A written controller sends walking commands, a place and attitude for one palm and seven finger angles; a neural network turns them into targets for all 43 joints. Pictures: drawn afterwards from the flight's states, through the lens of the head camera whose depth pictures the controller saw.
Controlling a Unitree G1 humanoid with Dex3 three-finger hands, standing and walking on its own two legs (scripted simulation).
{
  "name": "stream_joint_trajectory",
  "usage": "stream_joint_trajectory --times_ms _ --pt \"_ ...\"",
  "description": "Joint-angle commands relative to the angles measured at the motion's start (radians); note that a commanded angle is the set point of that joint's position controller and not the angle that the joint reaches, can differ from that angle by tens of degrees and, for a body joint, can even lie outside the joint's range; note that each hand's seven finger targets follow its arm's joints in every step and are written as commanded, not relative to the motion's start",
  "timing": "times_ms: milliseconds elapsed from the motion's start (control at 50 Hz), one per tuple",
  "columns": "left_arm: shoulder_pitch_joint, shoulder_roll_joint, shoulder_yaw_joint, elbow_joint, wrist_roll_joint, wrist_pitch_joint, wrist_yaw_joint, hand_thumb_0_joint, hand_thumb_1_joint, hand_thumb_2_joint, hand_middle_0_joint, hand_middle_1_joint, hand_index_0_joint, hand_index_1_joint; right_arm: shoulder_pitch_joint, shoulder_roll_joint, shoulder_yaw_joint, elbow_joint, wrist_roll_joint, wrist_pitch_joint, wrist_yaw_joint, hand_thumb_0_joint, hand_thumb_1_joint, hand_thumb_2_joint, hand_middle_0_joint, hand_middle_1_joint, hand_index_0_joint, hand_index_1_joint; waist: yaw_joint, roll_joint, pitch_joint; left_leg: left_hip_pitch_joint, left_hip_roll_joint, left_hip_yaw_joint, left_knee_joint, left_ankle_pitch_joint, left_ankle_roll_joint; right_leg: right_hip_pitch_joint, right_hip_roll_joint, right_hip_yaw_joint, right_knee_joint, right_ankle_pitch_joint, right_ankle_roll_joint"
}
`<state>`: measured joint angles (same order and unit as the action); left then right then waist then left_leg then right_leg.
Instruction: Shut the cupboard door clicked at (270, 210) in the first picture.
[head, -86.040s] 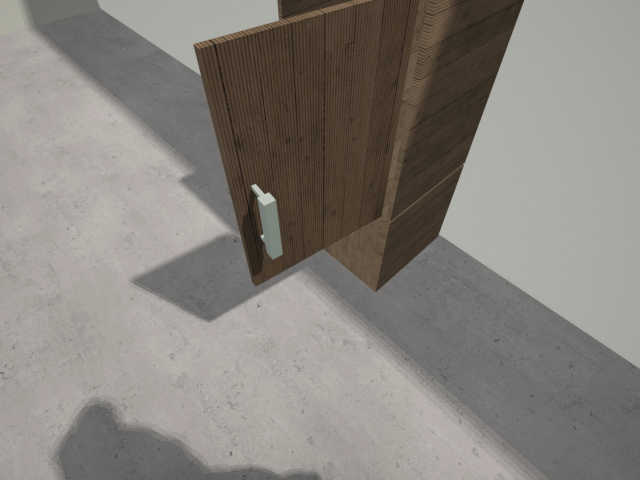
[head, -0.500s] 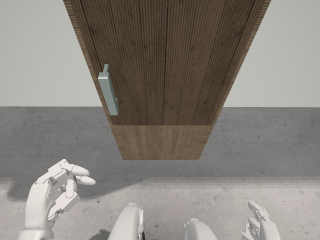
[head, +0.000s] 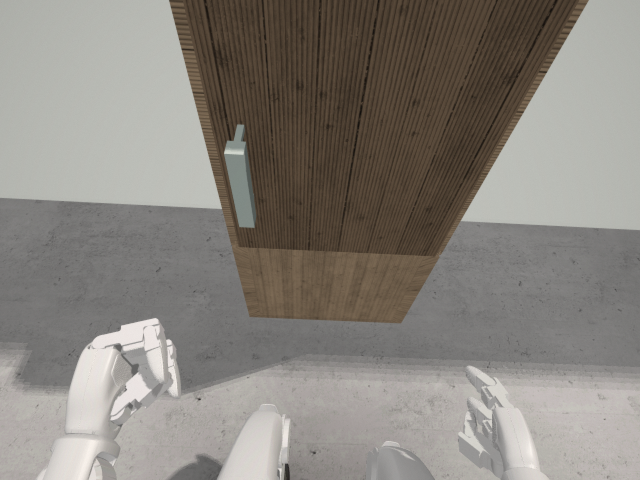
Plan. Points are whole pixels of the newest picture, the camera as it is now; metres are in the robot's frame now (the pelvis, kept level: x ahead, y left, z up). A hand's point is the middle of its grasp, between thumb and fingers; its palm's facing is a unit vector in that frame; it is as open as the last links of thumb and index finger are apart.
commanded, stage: raise the hand and make a fist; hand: left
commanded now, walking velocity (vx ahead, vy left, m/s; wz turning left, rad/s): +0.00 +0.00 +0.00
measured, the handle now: (244, 178) +0.53 +0.17 +0.01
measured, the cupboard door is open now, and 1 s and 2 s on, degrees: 0 0 0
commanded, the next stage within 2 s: bring the fist close to the handle in 0.52 s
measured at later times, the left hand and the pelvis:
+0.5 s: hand (178, 366) +0.23 +0.18 +0.04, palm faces +0.05 -1.00 -0.03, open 3.1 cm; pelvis +0.00 -0.01 +0.00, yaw +0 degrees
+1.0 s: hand (221, 309) +0.30 +0.15 +0.04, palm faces +0.01 -1.00 -0.02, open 3.1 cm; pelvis +0.00 -0.02 -0.01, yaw +0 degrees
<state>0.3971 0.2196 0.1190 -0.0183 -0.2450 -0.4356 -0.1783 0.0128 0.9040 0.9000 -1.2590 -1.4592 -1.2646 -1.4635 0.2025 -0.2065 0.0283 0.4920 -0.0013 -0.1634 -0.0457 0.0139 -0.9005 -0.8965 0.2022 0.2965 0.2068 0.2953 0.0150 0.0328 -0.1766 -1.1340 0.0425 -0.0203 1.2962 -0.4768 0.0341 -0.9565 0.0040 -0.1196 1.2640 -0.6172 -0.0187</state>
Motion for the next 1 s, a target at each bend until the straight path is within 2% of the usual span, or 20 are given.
stream_joint_trajectory --times_ms 0,40,60,140,200,240,320,340,360,400,500,600,640,700,780,820,860,900,940,980 --pt "-0.033 0.096 0.057 -0.211 -0.015 -0.072 -0.002 0.0 0.9 0.9 -1.3 -1.5 -1.3 -1.5 -0.015 -0.153 -0.073 -0.131 0.003 -0.044 -0.006 0.0 -0.9 -0.9 0.2 0.3 0.2 0.3 -0.015 0.064 -0.22 0.346 -0.013 -0.085 -0.233 0.07 -0.017 -0.018 0.041 0.038 -0.182 0.156 -0.019" --pt "-0.034 0.11 0.074 -0.187 -0.018 -0.063 -0.003 0.0 0.9 0.9 -1.3 -1.5 -1.3 -1.5 -0.014 -0.156 -0.072 -0.129 0.003 -0.041 -0.009 0.0 -0.9 -0.9 0.2 0.3 0.2 0.3 -0.011 0.047 -0.206 0.315 -0.016 -0.081 -0.23 0.053 -0.014 -0.008 0.043 0.045 -0.187 0.14 -0.02" --pt "-0.041 0.097 0.06 -0.188 -0.019 -0.062 -0.007 0.0 0.9 0.9 -1.3 -1.5 -1.3 -1.5 -0.019 -0.155 -0.072 -0.131 0.005 -0.042 -0.008 0.0 -0.9 -0.9 0.2 0.3 0.2 0.3 -0.017 0.041 -0.202 0.312 -0.017 -0.074 -0.223 0.054 -0.013 -0.012 0.041 0.048 -0.193 0.136 -0.017" --pt "-0.037 0.118 0.082 -0.202 -0.025 -0.064 -0.007 0.0 0.9 0.9 -1.3 -1.5 -1.3 -1.5 -0.012 -0.157 -0.076 -0.13 0.007 -0.044 -0.01 0.0 -0.9 -0.9 0.2 0.3 0.2 0.3 -0.005 0.053 -0.239 0.318 -0.018 -0.067 -0.215 0.089 -0.013 0.012 0.041 0.054 -0.186 0.156 -0.02" --pt "-0.023 0.105 0.077 -0.215 -0.032 -0.073 -0.002 0.0 0.9 0.9 -1.3 -1.5 -1.3 -1.5 -0.011 -0.154 -0.079 -0.128 0.007 -0.044 -0.007 0.0 -0.9 -0.9 0.2 0.3 0.2 0.3 -0.003 0.048 -0.255 0.331 -0.019 -0.06 -0.21 0.129 -0.014 0.026 0.039 0.054 -0.186 0.187 -0.018" --pt "-0.022 0.119 0.09 -0.209 -0.031 -0.075 0.002 0.0 0.9 0.9 -1.3 -1.5 -1.3 -1.5 -0.009 -0.155 -0.08 -0.123 0.004 -0.042 -0.008 0.0 -0.9 -0.9 0.2 0.3 0.2 0.3 -0.003 0.039 -0.25 0.316 -0.02 -0.059 -0.201 0.143 -0.012 0.031 0.041 0.058 -0.183 0.199 -0.019" --pt "-0.028 0.099 0.07 -0.195 -0.026 -0.084 0.005 0.0 0.9 0.9 -1.3 -1.5 -1.3 -1.5 -0.012 -0.156 -0.082 -0.12 0.005 -0.038 -0.004 0.0 -0.9 -0.9 0.2 0.3 0.2 0.3 -0.011 0.041 -0.231 0.312 -0.02 -0.053 -0.198 0.124 -0.013 0.011 0.037 0.061 -0.187 0.184 -0.016" --pt "-0.025 0.117 0.086 -0.182 -0.024 -0.081 0.007 0.0 0.9 0.9 -1.3 -1.5 -1.3 -1.5 -0.008 -0.156 -0.082 -0.119 0.005 -0.036 -0.006 0.0 -0.9 -0.9 0.2 0.3 0.2 0.3 -0.008 0.03 -0.225 0.301 -0.02 -0.055 -0.198 0.126 -0.011 0.02 0.04 0.062 -0.186 0.186 -0.018" --pt "-0.025 0.099 0.067 -0.176 -0.022 -0.081 0.004 0.0 0.9 0.9 -1.3 -1.5 -1.3 -1.5 -0.014 -0.155 -0.08 -0.122 0.006 -0.034 -0.005 0.0 -0.9 -0.9 0.2 0.3 0.2 0.3 -0.012 0.033 -0.211 0.297 -0.022 -0.049 -0.199 0.112 -0.011 0.014 0.036 0.066 -0.194 0.171 -0.016" --pt "-0.036 0.106 0.073 -0.173 -0.026 -0.083 0.002 0.0 0.9 0.9 -1.3 -1.5 -1.3 -1.5 -0.013 -0.156 -0.081 -0.125 0.007 -0.032 -0.007 0.0 -0.9 -0.9 0.2 0.3 0.2 0.3 -0.014 0.016 -0.214 0.288 -0.023 -0.046 -0.195 0.101 -0.009 0.019 0.035 0.073 -0.202 0.16 -0.014" --pt "-0.041 0.108 0.075 -0.193 -0.028 -0.095 -0.001 0.0 0.9 0.9 -1.3 -1.5 -1.3 -1.5 -0.012 -0.152 -0.08 -0.124 0.007 -0.032 -0.006 0.0 -0.9 -0.9 0.2 0.3 0.2 0.3 -0.01 0.031 -0.239 0.295 -0.023 -0.039 -0.181 0.127 -0.008 0.033 0.033 0.083 -0.198 0.183 -0.014" --pt "-0.043 0.1 0.072 -0.169 -0.031 -0.094 -0.006 0.0 0.9 0.9 -1.3 -1.5 -1.3 -1.5 -0.014 -0.149 -0.078 -0.123 0.008 -0.026 -0.006 0.0 -0.9 -0.9 0.2 0.3 0.2 0.3 -0.014 0.007 -0.213 0.274 -0.025 -0.035 -0.172 0.119 -0.007 0.034 0.033 0.093 -0.208 0.179 -0.012" --pt "-0.124 0.117 0.076 -0.159 -0.028 -0.1 -0.007 0.0 0.9 0.9 -1.3 -1.5 -1.3 -1.5 -0.008 -0.154 -0.076 -0.111 0.005 -0.027 -0.01 0.0 -0.9 -0.9 0.2 0.3 0.2 0.3 -0.031 -0.001 -0.208 0.25 -0.024 -0.036 -0.148 0.11 -0.002 0.017 0.033 0.104 -0.205 0.163 -0.01" --pt "-0.24 0.103 0.05 -0.117 -0.018 -0.105 -0.01 0.0 0.9 0.9 -1.3 -1.5 -1.3 -1.5 -0.01 -0.159 -0.072 -0.098 0.005 -0.031 -0.012 0.0 -0.9 -0.9 0.2 0.3 0.2 0.3 -0.047 0.006 -0.19 0.234 -0.022 -0.037 -0.136 0.067 -0.003 -0.029 0.029 0.111 -0.209 0.107 -0.01" --pt "-0.368 0.113 0.044 -0.089 -0.005 -0.091 0.003 0.0 0.9 0.9 -1.3 -1.5 -1.3 -1.5 -0.003 -0.165 -0.071 -0.083 0.004 -0.035 -0.015 0.0 -0.9 -0.9 0.2 0.3 0.2 0.3 -0.044 0.034 -0.251 0.265 -0.023 -0.04 -0.141 0.068 -0.001 -0.028 0.028 0.106 -0.2 0.117 -0.014" --pt "-0.394 0.103 0.031 -0.072 0.005 -0.074 0.013 0.0 0.9 0.9 -1.3 -1.5 -1.3 -1.5 -0.005 -0.167 -0.071 -0.083 0.006 -0.033 -0.012 0.0 -0.9 -0.9 0.2 0.3 0.2 0.3 -0.036 0.048 -0.28 0.297 -0.022 -0.041 -0.154 0.088 -0.002 -0.024 0.028 0.099 -0.197 0.141 -0.014" --pt "-0.389 0.115 0.048 -0.043 0.01 -0.049 0.029 0.0 0.9 0.9 -1.3 -1.5 -1.3 -1.5 0.0 -0.167 -0.071 -0.081 0.005 -0.025 -0.007 0.0 -0.9 -0.9 0.2 0.3 0.2 0.3 -0.022 0.047 -0.311 0.31 -0.023 -0.04 -0.165 0.117 -0.003 0.004 0.028 0.096 -0.196 0.176 -0.014" --pt "-0.417 0.12 0.06 0.001 0.017 -0.032 0.047 0.0 0.9 0.9 -1.3 -1.5 -1.3 -1.5 0.003 -0.165 -0.069 -0.077 0.006 -0.012 -0.003 0.0 -0.9 -0.9 0.2 0.3 0.2 0.3 -0.023 0.025 -0.291 0.301 -0.022 -0.033 -0.171 0.124 -0.004 0.014 0.026 0.098 -0.204 0.188 -0.011" --pt "-0.443 0.123 0.073 0.039 0.028 -0.026 0.066 0.0 0.9 0.9 -1.3 -1.5 -1.3 -1.5 0.015 -0.167 -0.072 -0.074 0.003 -0.002 0.002 0.0 -0.9 -0.9 0.2 0.3 0.2 0.3 -0.022 0.011 -0.302 0.304 -0.021 -0.034 -0.174 0.141 -0.004 0.022 0.03 0.092 -0.197 0.208 -0.01" --pt "-0.49 0.094 0.05 0.075 0.033 -0.031 0.081 0.0 0.9 0.9 -1.3 -1.5 -1.3 -1.5 0.014 -0.162 -0.07 -0.067 0.002 0.007 0.007 0.0 -0.9 -0.9 0.2 0.3 0.2 0.3 -0.032 0.01 -0.29 0.304 -0.023 -0.027 -0.172 0.143 -0.005 0.016 0.024 0.095 -0.203 0.222 -0.007"
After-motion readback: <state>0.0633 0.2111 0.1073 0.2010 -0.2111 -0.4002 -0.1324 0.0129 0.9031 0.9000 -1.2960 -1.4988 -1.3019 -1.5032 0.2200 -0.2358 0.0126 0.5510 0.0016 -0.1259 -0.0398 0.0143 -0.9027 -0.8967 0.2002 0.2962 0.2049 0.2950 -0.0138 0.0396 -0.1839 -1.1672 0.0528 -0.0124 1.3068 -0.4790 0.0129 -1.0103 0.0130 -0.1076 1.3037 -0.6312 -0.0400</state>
